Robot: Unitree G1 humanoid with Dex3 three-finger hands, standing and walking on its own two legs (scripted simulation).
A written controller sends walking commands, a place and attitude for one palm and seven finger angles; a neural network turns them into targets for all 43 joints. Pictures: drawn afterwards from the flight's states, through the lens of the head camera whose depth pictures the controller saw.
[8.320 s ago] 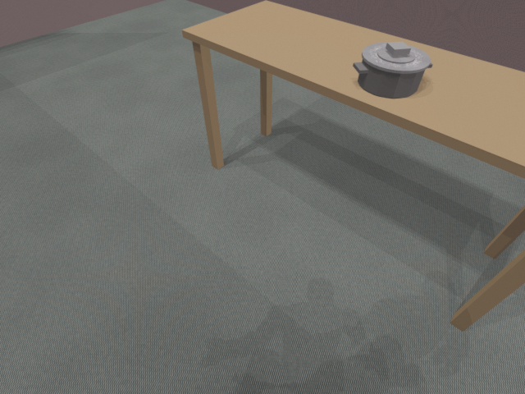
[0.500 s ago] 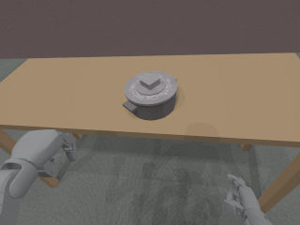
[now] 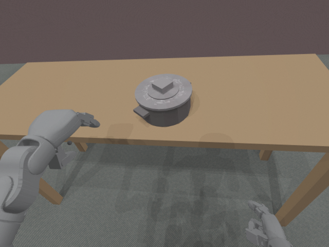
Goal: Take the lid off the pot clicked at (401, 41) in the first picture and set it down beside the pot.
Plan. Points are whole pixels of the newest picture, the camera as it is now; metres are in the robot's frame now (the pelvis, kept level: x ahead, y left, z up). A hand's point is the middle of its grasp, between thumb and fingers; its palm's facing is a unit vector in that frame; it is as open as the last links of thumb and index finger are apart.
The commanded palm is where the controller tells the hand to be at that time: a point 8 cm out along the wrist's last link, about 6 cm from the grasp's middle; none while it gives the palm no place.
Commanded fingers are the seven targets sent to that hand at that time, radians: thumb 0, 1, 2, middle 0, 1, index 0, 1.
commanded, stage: reach forward and open the fingers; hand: left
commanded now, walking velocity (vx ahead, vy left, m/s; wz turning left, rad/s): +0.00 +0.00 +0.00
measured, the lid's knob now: (162, 84) +0.58 +0.08 +0.09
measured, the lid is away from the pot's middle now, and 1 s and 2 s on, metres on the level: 0.00 0.00 0.00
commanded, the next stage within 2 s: move the open hand above the knob in 0.06 s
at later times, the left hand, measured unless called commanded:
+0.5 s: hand (94, 119) +0.35 +0.21 +0.16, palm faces -0.17 -0.05 -0.98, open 10.2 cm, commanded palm +0.33 +0.20 +0.23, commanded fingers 0.00 -0.35 1.51 -0.83 -0.08 -0.83 -0.08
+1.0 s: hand (126, 98) +0.43 +0.15 +0.16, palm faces -0.20 -0.05 -0.98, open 10.2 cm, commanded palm +0.42 +0.16 +0.23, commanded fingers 0.00 -0.35 1.51 -0.83 -0.08 -0.83 -0.08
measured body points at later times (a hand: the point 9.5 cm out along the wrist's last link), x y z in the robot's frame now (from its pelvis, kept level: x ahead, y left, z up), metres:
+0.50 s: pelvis +0.01 -0.01 +0.00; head +0.01 -0.06 +0.45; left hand +0.35 +0.21 +0.22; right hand +0.22 -0.23 -0.10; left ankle +0.04 +0.12 -0.74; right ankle +0.03 -0.14 -0.74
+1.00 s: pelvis +0.02 -0.01 +0.00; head +0.03 -0.06 +0.44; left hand +0.43 +0.15 +0.21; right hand +0.20 -0.24 -0.12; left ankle +0.04 +0.12 -0.74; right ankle +0.03 -0.14 -0.74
